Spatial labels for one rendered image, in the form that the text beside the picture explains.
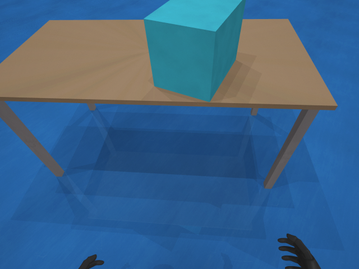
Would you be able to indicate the right robot hand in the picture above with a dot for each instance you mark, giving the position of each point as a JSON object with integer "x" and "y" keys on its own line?
{"x": 304, "y": 258}

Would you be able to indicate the table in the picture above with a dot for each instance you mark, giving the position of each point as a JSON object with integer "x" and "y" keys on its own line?
{"x": 108, "y": 62}

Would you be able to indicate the left robot hand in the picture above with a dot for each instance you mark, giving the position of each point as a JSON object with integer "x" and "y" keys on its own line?
{"x": 90, "y": 262}

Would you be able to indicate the carton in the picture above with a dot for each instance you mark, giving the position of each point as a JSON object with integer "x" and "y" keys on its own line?
{"x": 193, "y": 44}

